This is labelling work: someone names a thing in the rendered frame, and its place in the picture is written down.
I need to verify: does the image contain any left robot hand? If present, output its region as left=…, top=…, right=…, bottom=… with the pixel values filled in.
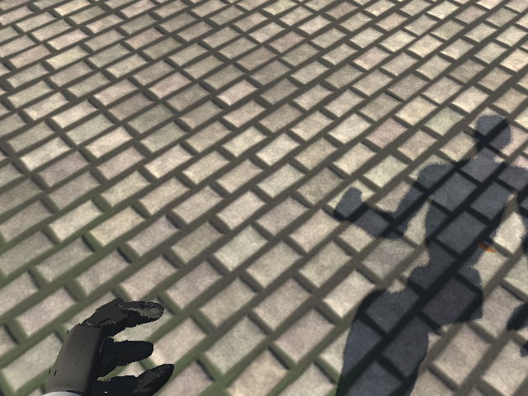
left=45, top=298, right=174, bottom=396

